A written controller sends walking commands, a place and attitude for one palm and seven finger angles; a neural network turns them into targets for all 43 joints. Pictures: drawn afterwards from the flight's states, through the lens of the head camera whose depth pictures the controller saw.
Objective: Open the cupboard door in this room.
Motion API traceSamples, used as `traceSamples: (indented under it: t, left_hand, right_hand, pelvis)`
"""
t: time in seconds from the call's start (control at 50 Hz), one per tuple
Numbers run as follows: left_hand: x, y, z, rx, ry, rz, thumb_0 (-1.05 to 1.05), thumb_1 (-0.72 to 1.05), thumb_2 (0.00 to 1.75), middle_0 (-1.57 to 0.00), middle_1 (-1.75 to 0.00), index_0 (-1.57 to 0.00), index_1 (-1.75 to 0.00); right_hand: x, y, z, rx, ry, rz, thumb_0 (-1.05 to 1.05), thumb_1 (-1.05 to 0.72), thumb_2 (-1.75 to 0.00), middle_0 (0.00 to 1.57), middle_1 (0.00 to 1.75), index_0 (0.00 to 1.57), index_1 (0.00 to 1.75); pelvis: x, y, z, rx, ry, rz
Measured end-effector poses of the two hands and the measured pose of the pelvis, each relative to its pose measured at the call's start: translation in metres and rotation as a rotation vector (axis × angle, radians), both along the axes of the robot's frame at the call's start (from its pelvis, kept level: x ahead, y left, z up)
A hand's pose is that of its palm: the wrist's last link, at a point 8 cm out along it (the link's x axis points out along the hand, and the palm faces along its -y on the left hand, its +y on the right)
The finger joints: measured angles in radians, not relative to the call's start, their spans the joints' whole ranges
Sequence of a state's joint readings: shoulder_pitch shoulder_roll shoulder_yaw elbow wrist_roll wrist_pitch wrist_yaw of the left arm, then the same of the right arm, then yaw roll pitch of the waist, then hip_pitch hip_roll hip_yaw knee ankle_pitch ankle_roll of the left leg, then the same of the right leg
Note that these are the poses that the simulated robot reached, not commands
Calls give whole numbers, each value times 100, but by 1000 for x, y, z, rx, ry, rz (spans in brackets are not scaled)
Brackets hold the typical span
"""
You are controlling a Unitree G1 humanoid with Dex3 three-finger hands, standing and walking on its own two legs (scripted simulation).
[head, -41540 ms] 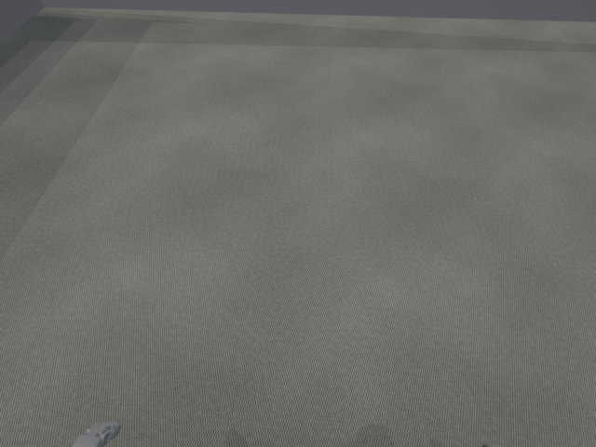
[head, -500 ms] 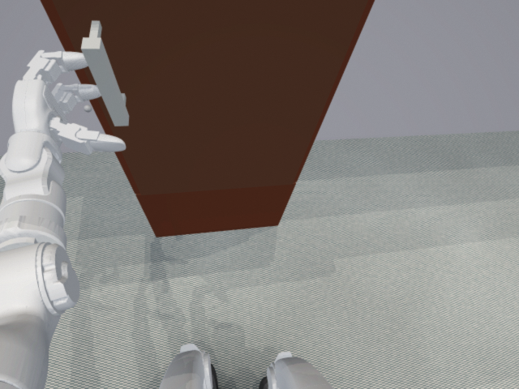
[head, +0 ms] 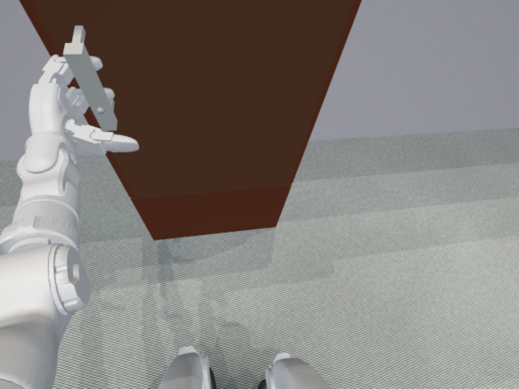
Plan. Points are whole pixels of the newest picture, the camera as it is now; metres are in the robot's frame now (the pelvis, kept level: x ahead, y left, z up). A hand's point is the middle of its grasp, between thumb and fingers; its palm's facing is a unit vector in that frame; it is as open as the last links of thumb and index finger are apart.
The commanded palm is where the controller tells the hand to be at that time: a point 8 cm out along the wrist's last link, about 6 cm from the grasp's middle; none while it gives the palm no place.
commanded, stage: slide the fingers in behind the handle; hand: left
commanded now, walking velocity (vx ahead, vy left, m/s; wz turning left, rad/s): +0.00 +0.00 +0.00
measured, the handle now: (95, 82) +0.57 +0.20 +0.09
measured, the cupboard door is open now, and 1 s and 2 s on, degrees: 0 0 20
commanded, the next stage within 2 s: close the thumb around the handle in 0.50 s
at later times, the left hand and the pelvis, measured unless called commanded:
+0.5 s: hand (106, 113) +0.50 +0.18 +0.09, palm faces +0.07 -1.00 -0.01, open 14.0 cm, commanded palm +0.48 +0.22 +0.09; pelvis -0.01 +0.00 +0.00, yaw +1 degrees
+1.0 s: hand (109, 111) +0.51 +0.18 +0.09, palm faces +0.07 -1.00 +0.00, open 9.6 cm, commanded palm +0.48 +0.22 +0.09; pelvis +0.00 +0.00 +0.00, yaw +0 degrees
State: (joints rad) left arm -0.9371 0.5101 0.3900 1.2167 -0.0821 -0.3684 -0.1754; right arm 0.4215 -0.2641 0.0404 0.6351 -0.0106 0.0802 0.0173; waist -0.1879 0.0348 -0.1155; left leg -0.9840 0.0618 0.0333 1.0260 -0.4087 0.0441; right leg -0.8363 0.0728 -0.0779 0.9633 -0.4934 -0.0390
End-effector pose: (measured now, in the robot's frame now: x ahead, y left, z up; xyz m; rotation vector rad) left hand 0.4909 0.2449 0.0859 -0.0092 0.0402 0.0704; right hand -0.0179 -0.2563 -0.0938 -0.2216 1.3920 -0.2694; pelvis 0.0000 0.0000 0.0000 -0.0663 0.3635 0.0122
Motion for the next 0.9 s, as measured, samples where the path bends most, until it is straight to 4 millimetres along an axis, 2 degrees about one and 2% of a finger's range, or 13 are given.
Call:
traceSamples:
  t: [0.18, 0.34, 0.66, 0.76, 0.9]
  left_hand:
    - [-9, -10, 5, 1, -26, -6, -1, -50, 30, -30, -120, -30, -120]
    - [-9, -11, 5, 11, -26, 9, -1, -50, 30, -30, -120, -30, -120]
    - [-8, -15, 4, 5, -23, 4, -1, -50, 31, -29, -120, -30, -120]
    - [-6, -13, 2, 14, -18, 7, -1, -40, 35, -30, -121, -30, -121]
    - [-6, -13, 5, 18, -35, 1, -1, -11, 47, -32, -124, -32, -124]
  right_hand:
    - [7, 0, -2, 21, -16, 11, 0, -91, -89, 21, 30, 20, 30]
    - [13, -5, -3, 7, -49, 22, 0, -91, -89, 21, 30, 20, 30]
    - [1, -5, -4, 2, -22, 17, 0, -91, -89, 21, 30, 20, 30]
    - [-3, -3, -3, 2, -15, 11, 0, -91, -89, 21, 30, 20, 30]
    - [-5, 0, -4, 9, -1, 6, 0, -91, -89, 21, 30, 20, 30]
  pelvis:
    - [1, -3, 2, 5, -14, 5]
    - [-3, -4, 0, 6, -14, 6]
    - [-6, -2, -1, 5, -9, 7]
    - [-6, -1, -1, 4, -5, 5]
    - [-4, 1, -1, 3, -5, 4]
